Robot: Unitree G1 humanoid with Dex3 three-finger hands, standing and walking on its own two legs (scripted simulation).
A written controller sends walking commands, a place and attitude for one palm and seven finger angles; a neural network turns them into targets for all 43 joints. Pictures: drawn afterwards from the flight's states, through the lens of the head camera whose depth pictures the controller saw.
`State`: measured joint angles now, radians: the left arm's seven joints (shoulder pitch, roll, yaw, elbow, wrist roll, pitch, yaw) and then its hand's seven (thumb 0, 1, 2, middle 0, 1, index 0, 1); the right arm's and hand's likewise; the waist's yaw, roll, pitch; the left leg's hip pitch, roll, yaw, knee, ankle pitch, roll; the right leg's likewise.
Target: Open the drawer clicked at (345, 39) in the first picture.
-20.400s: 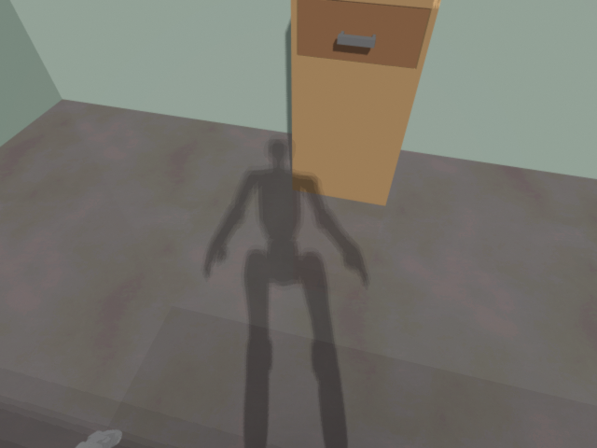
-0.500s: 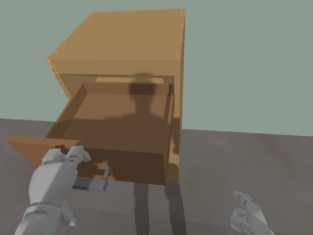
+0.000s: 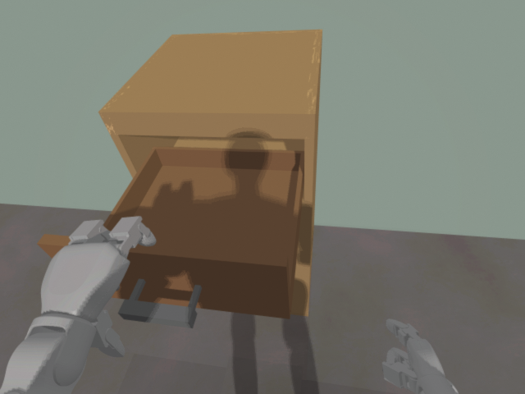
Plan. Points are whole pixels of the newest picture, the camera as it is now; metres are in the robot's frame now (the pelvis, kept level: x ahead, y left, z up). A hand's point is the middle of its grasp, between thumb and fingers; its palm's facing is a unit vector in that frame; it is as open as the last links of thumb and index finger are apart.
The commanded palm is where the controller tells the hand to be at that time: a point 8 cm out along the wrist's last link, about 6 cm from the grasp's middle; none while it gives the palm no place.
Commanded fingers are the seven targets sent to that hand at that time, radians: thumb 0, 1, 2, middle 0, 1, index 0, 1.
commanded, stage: lift the hand off the handle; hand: left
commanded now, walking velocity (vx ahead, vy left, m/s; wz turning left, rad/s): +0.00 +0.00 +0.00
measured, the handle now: (163, 300) +0.25 +0.22 -0.01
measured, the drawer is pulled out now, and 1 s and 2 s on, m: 0.30 0.30 0.30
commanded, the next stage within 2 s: draw the hand back to the body in 0.24 s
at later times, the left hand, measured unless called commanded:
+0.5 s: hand (110, 286) +0.20 +0.23 +0.13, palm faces +0.09 -0.10 -0.99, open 13.9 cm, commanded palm +0.16 +0.23 +0.19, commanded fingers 0.00 -0.50 0.30 -0.30 -1.20 -0.30 -1.20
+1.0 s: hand (98, 289) +0.19 +0.24 +0.13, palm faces +0.14 -0.41 -0.90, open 13.8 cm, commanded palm +0.15 +0.26 +0.19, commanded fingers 0.00 -0.36 0.36 -0.29 -1.11 -0.29 -1.11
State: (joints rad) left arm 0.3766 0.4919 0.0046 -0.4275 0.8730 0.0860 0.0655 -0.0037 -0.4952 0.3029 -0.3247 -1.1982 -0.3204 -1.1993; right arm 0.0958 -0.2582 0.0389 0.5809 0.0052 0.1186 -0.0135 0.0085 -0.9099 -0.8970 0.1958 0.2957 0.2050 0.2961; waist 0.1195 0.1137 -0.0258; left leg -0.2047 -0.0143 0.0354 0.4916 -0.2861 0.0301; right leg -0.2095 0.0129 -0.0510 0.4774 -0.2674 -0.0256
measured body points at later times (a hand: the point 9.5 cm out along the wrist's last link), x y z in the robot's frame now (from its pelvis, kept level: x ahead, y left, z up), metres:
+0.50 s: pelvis +0.00 +0.00 +0.00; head -0.01 -0.05 +0.45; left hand +0.19 +0.23 +0.19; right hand +0.23 -0.19 -0.09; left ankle -0.02 +0.10 -0.74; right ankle -0.01 -0.10 -0.74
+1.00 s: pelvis +0.00 +0.00 +0.00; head +0.01 -0.04 +0.45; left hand +0.18 +0.26 +0.18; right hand +0.22 -0.21 -0.09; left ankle -0.02 +0.10 -0.74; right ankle -0.01 -0.10 -0.74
